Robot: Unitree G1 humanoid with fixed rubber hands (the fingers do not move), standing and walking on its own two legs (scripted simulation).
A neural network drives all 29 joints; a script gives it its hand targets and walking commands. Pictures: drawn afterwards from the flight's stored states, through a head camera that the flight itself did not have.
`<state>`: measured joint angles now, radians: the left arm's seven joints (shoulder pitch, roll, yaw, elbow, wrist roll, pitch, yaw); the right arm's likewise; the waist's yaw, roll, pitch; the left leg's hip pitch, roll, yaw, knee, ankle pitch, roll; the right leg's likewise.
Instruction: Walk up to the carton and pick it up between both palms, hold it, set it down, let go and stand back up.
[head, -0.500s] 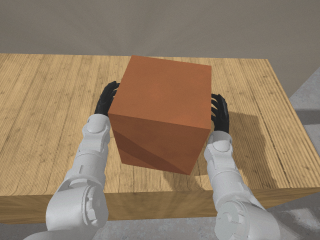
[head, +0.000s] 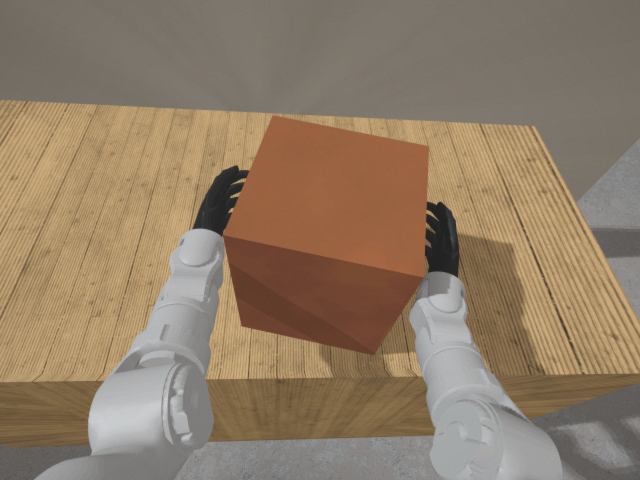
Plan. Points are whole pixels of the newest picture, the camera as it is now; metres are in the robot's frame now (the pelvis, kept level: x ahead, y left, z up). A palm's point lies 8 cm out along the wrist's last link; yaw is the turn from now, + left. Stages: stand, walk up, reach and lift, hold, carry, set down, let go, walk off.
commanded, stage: set down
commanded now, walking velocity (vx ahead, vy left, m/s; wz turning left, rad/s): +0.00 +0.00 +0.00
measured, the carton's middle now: (326, 244) +0.44 +0.01 +0.00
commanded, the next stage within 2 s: none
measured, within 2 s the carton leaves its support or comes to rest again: neither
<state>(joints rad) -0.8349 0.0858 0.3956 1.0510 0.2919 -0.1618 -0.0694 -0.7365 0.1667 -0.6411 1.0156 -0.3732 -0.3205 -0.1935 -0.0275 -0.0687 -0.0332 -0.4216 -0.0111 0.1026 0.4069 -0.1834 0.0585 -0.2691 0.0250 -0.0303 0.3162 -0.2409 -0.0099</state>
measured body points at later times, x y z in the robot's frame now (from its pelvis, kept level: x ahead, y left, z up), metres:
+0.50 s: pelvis +0.01 +0.01 -0.01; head +0.10 +0.06 +0.43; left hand +0.47 +0.20 +0.03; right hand +0.41 -0.14 +0.00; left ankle +0.00 +0.07 -0.74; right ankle -0.07 -0.11 -0.74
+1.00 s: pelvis -0.03 +0.03 -0.01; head +0.05 +0.08 +0.43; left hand +0.43 +0.22 +0.05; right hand +0.38 -0.14 +0.03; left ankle +0.00 +0.07 -0.74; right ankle -0.07 -0.11 -0.74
